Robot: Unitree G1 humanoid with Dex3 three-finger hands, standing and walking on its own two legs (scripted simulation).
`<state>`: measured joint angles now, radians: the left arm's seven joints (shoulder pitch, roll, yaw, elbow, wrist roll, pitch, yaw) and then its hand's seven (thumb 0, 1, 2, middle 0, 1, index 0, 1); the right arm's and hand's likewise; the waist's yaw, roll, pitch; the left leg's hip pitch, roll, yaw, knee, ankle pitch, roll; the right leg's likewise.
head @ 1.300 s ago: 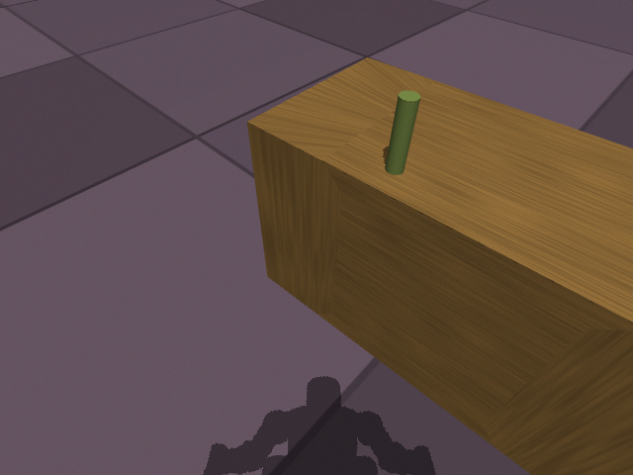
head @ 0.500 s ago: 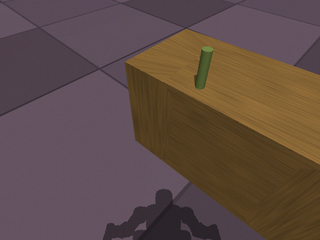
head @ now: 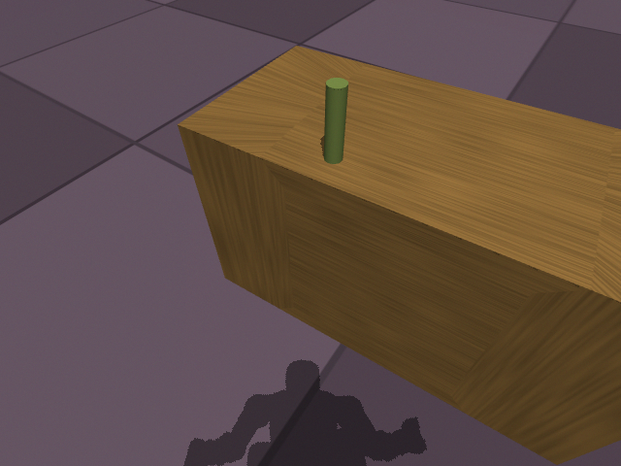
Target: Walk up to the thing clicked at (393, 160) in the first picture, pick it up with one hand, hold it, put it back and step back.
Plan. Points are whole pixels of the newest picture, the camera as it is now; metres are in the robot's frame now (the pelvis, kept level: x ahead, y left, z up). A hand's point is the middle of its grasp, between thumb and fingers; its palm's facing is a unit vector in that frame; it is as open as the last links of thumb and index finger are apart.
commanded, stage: walk up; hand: left
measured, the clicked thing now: (335, 123) +0.78 -0.05 +0.02
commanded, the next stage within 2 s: none
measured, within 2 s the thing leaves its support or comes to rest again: neither
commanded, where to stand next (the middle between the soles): +0.33 -0.02 m, yaw -32 degrees
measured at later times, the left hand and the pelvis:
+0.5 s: hand (145, 411) +0.25 +0.26 -0.14, palm faces -0.25 -0.87 -0.42, open 7.4 cm; pelvis +0.17 +0.00 -0.02, yaw -15 degrees
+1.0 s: hand (212, 281) +0.50 +0.20 -0.16, palm faces -0.47 -0.79 -0.41, open 7.4 cm; pelvis +0.27 +0.02 -0.03, yaw -26 degrees
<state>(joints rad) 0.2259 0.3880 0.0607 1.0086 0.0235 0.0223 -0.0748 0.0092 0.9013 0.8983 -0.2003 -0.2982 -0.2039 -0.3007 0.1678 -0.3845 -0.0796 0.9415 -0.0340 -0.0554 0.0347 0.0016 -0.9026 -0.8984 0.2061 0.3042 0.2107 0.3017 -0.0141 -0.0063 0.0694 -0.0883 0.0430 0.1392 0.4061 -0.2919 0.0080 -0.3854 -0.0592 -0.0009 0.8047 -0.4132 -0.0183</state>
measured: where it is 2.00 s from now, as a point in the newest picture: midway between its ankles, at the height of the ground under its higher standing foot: outside the picture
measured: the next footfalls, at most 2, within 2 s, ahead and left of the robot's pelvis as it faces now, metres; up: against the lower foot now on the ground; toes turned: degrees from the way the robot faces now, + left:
right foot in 0.10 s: +0.13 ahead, -0.16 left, +0.00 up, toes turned -9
left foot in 0.54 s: +0.36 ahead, +0.11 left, +0.00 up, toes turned -13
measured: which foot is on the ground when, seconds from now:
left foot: down 0.00-0.12, up 0.14-0.52, down 0.54-0.94, up 0.96-1.00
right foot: up 0.00-0.08, down 0.10-0.56, up 0.58-0.90, down 0.92-1.00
